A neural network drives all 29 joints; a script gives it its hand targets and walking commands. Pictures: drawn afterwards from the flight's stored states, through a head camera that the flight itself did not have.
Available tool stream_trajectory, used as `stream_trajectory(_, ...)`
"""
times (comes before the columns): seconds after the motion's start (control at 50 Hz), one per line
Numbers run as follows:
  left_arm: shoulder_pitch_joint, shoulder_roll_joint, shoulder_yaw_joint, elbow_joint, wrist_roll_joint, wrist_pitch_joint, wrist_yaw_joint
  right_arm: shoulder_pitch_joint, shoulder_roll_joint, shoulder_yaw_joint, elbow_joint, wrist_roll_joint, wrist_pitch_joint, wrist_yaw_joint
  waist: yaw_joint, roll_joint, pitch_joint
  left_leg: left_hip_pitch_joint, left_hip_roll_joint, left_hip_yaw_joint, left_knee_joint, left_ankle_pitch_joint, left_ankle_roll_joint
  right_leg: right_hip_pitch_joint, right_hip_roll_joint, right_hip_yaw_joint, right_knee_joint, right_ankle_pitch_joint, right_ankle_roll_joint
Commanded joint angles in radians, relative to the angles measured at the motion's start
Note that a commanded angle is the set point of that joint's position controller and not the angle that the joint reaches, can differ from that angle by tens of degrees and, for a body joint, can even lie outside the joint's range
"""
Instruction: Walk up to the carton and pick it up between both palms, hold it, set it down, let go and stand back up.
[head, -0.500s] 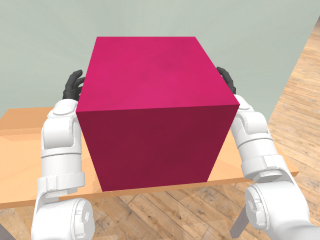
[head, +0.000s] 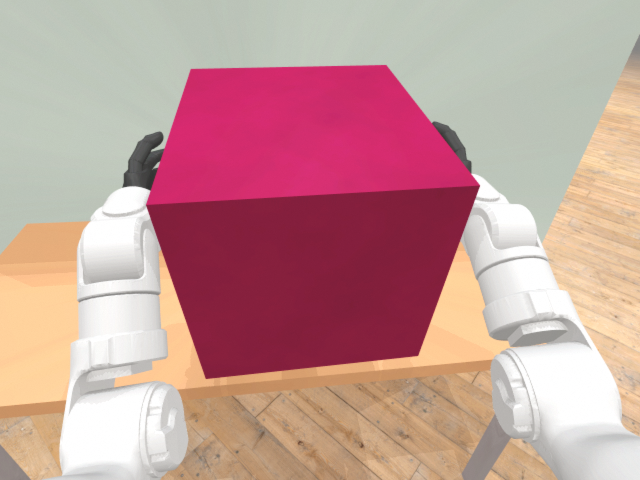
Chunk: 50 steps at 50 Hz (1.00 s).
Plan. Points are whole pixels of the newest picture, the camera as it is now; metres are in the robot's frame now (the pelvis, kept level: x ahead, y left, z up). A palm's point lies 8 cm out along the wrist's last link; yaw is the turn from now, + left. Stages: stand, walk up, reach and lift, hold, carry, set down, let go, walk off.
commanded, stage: hold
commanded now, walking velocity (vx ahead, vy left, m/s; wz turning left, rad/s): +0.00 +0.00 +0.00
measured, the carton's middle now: (302, 210) +0.40 +0.00 +0.21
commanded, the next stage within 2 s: none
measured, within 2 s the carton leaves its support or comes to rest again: neither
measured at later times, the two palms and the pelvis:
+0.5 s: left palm (144, 198) +0.36 +0.19 +0.25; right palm (451, 181) +0.37 -0.18 +0.27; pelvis +0.01 +0.00 +0.00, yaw +0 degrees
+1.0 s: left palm (149, 196) +0.37 +0.18 +0.25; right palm (455, 178) +0.38 -0.18 +0.27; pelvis +0.01 +0.00 +0.00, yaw +0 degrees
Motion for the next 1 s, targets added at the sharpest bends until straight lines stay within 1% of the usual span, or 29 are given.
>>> stream_trajectory(0.0, -0.777, -0.520, -0.435, -0.152, -0.162, -0.074, -0.163, -0.768, 0.591, 0.278, -0.278, 0.106, -0.028, 0.151, -0.005, 0.046, -0.334, 0.012, 0.012, -0.037, -0.056, 0.073, -0.036, 0.135, -0.004, 0.047, -0.008, 0.076, 0.034)
stream_trajectory(0.1, -0.770, -0.517, -0.437, -0.171, -0.169, -0.072, -0.167, -0.759, 0.591, 0.291, -0.303, 0.124, -0.019, 0.143, -0.011, 0.045, -0.367, 0.027, 0.008, -0.039, -0.039, 0.140, -0.041, 0.159, 0.000, 0.048, 0.000, 0.144, 0.038)
stream_trajectory(0.14, -0.766, -0.512, -0.431, -0.176, -0.166, -0.069, -0.170, -0.759, 0.591, 0.297, -0.310, 0.131, -0.015, 0.142, -0.007, 0.044, -0.363, 0.027, 0.006, -0.037, -0.037, 0.146, -0.041, 0.161, 0.001, 0.048, -0.001, 0.147, 0.039)
stream_trajectory(0.2, -0.758, -0.512, -0.432, -0.179, -0.166, -0.065, -0.172, -0.757, 0.591, 0.299, -0.325, 0.135, -0.013, 0.140, -0.011, 0.045, -0.365, 0.027, 0.005, -0.039, -0.035, 0.154, -0.042, 0.160, 0.000, 0.049, -0.001, 0.155, 0.037)
stream_trajectory(0.24, -0.770, -0.517, -0.448, -0.218, -0.178, -0.065, -0.169, -0.756, 0.593, 0.308, -0.351, 0.149, -0.012, 0.138, -0.015, 0.057, -0.395, 0.045, 0.006, -0.041, -0.023, 0.196, -0.050, 0.167, 0.005, 0.048, 0.005, 0.189, 0.036)
stream_trajectory(0.28, -0.751, -0.517, -0.446, -0.223, -0.177, -0.060, -0.168, -0.745, 0.587, 0.315, -0.364, 0.154, -0.007, 0.134, -0.016, 0.054, -0.394, 0.055, 0.005, -0.043, -0.015, 0.220, -0.052, 0.171, 0.007, 0.046, 0.007, 0.210, 0.038)
stream_trajectory(0.34, -0.751, -0.511, -0.449, -0.239, -0.174, -0.056, -0.169, -0.733, 0.584, 0.315, -0.366, 0.155, -0.001, 0.135, -0.017, 0.056, -0.384, 0.055, 0.006, -0.044, -0.019, 0.210, -0.054, 0.163, 0.008, 0.046, 0.004, 0.197, 0.035)
stream_trajectory(0.44, -0.740, -0.513, -0.456, -0.264, -0.176, -0.047, -0.168, -0.729, 0.583, 0.327, -0.399, 0.162, 0.005, 0.131, -0.018, 0.060, -0.393, 0.070, 0.005, -0.043, -0.009, 0.241, -0.060, 0.169, 0.010, 0.047, 0.008, 0.223, 0.036)
stream_trajectory(0.58, -0.735, -0.513, -0.450, -0.248, -0.167, -0.036, -0.171, -0.729, 0.572, 0.317, -0.391, 0.155, 0.014, 0.136, -0.015, 0.056, -0.359, 0.058, 0.012, -0.044, -0.022, 0.207, -0.058, 0.151, 0.011, 0.044, 0.001, 0.180, 0.031)
stream_trajectory(0.64, -0.739, -0.513, -0.453, -0.255, -0.169, -0.035, -0.171, -0.729, 0.572, 0.317, -0.389, 0.156, 0.017, 0.137, -0.016, 0.058, -0.365, 0.062, 0.011, -0.041, -0.022, 0.212, -0.059, 0.158, 0.013, 0.044, 0.003, 0.187, 0.031)
stream_trajectory(0.68, -0.738, -0.510, -0.444, -0.241, -0.165, -0.034, -0.174, -0.732, 0.571, 0.314, -0.381, 0.153, 0.019, 0.137, -0.014, 0.054, -0.363, 0.053, 0.012, -0.041, -0.025, 0.192, -0.056, 0.158, 0.011, 0.045, 0.001, 0.172, 0.031)
stream_trajectory(0.7, -0.718, -0.493, -0.429, -0.166, -0.148, -0.026, -0.178, -0.733, 0.544, 0.283, -0.328, 0.132, 0.035, 0.138, -0.013, 0.025, -0.265, -0.012, 0.027, -0.041, -0.060, 0.094, -0.049, 0.126, 0.014, 0.066, -0.014, 0.096, 0.011)
stream_trajectory(0.72, -0.736, -0.511, -0.427, -0.179, -0.151, -0.026, -0.184, -0.745, 0.573, 0.284, -0.325, 0.124, 0.032, 0.144, -0.009, 0.029, -0.282, -0.037, 0.028, -0.042, -0.073, 0.064, -0.043, 0.148, 0.008, 0.069, -0.008, 0.080, 0.007)
stream_trajectory(0.74, -0.751, -0.521, -0.434, -0.185, -0.157, -0.029, -0.184, -0.755, 0.580, 0.281, -0.328, 0.124, 0.029, 0.148, -0.003, 0.043, -0.303, -0.047, 0.030, -0.049, -0.076, 0.055, -0.043, 0.161, 0.007, 0.072, -0.003, 0.081, 0.003)
stream_trajectory(0.8, -0.788, -0.528, -0.468, -0.222, -0.189, -0.040, -0.171, -0.776, 0.597, 0.298, -0.367, 0.150, 0.025, 0.150, -0.006, 0.056, -0.396, -0.015, 0.022, -0.050, -0.045, 0.127, -0.050, 0.178, 0.012, 0.073, 0.013, 0.157, 0.009)
stream_trajectory(0.84, -0.789, -0.524, -0.468, -0.227, -0.196, -0.045, -0.163, -0.776, 0.598, 0.308, -0.382, 0.165, 0.029, 0.146, -0.007, 0.056, -0.415, -0.004, 0.016, -0.048, -0.032, 0.152, -0.050, 0.174, 0.013, 0.071, 0.016, 0.185, 0.015)
stream_trajectory(0.98, -0.754, -0.500, -0.439, -0.218, -0.169, -0.039, -0.176, -0.746, 0.592, 0.310, -0.371, 0.167, 0.039, 0.133, -0.008, 0.049, -0.394, -0.021, 0.008, -0.048, -0.041, 0.133, -0.041, 0.197, 0.004, 0.075, 0.016, 0.204, 0.024)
